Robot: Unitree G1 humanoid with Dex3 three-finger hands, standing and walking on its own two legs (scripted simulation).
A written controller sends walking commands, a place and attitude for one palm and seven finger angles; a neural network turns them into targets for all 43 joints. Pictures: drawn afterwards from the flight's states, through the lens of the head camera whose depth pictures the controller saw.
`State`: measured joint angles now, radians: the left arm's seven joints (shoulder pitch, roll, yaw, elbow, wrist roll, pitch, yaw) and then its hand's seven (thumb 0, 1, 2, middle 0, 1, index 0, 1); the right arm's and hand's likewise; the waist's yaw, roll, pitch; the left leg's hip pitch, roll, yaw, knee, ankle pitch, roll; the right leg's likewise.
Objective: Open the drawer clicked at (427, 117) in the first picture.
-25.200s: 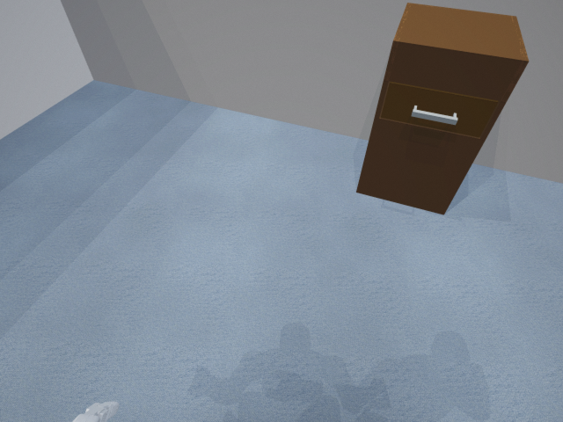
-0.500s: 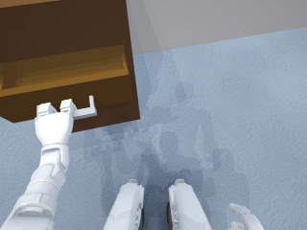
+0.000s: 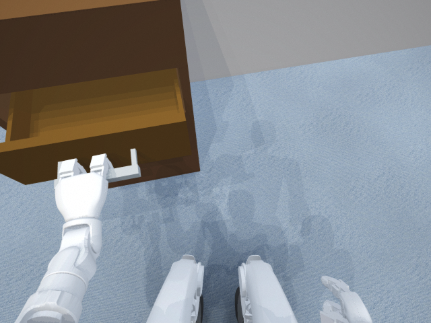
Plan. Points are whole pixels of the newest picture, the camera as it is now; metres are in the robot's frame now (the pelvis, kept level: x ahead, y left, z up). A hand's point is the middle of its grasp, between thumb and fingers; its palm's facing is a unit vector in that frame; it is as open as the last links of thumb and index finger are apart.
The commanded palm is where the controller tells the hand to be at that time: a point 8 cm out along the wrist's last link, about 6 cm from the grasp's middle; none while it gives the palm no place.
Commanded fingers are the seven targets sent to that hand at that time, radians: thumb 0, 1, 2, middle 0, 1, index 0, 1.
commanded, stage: pull the drawer open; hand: left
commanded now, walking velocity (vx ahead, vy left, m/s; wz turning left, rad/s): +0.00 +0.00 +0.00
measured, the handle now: (98, 169) +0.40 +0.27 -0.07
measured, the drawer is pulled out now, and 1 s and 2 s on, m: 0.13 0.19 0.24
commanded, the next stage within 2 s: none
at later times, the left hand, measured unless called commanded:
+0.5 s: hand (96, 213) +0.31 +0.26 -0.09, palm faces -0.04 -0.06 -1.00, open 5.5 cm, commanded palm +0.28 +0.25 -0.05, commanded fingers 0.00 0.90 0.90 -0.40 -1.35 -0.40 -1.35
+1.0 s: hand (97, 228) +0.28 +0.25 -0.09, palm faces -0.05 -0.06 -1.00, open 5.6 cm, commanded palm +0.25 +0.25 -0.05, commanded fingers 0.00 0.90 0.90 -0.40 -1.35 -0.40 -1.35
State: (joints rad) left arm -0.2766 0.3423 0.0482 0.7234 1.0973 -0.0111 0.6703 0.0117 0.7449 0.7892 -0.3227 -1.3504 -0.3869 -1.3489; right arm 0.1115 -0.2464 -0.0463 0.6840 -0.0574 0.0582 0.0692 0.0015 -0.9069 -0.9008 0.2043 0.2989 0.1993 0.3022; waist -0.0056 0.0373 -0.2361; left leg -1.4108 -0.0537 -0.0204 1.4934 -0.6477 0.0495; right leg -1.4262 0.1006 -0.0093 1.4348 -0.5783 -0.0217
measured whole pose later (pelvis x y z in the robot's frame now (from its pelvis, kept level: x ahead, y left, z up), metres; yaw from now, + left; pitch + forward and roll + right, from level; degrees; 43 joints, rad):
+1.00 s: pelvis +0.00 +0.00 +0.00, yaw +0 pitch +31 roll -2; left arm -0.06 0.28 0.00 0.55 1.11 0.01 0.70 0.01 0.74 0.78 -0.32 -1.35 -0.40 -1.34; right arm 0.08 -0.24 -0.04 0.66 -0.06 0.05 0.06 0.00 -0.91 -0.90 0.20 0.30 0.20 0.30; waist 0.02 0.03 -0.25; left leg -1.38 -0.05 -0.02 1.49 -0.65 0.05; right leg -1.40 0.10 -0.01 1.44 -0.58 -0.03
